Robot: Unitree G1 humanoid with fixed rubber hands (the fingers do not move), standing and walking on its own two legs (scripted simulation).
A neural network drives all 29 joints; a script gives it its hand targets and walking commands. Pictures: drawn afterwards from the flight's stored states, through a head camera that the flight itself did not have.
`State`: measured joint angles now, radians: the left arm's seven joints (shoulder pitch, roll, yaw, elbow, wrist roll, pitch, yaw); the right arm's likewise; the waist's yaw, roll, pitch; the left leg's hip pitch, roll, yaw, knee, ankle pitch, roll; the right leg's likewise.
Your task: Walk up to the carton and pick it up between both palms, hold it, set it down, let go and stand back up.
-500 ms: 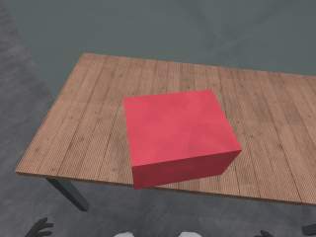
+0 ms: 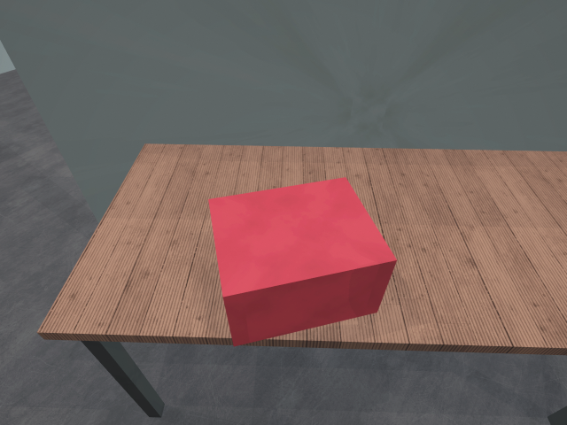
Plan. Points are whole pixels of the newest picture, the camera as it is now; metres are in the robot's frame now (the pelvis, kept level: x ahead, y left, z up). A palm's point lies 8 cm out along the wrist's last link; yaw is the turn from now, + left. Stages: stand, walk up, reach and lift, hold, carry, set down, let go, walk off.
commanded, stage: walk up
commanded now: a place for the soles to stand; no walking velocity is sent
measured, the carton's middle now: (293, 256) +0.45 -0.01 -0.05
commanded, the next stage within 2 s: reach and lift in 1.04 s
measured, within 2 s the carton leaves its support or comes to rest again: neither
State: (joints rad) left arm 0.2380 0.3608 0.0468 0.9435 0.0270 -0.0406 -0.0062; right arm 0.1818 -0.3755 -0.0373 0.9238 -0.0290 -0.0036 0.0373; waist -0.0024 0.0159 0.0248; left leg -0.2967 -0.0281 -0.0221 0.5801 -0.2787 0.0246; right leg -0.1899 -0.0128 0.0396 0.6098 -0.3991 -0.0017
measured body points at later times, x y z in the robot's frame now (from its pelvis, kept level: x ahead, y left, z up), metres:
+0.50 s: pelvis +0.03 +0.00 +0.01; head +0.04 +0.00 +0.46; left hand +0.11 +0.31 -0.11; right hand +0.16 -0.30 -0.10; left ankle +0.07 +0.11 -0.73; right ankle +0.00 -0.13 -0.73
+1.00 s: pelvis +0.03 +0.00 +0.01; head +0.04 +0.00 +0.46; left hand +0.12 +0.31 -0.11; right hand +0.14 -0.31 -0.11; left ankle +0.07 +0.11 -0.73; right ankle +0.00 -0.13 -0.73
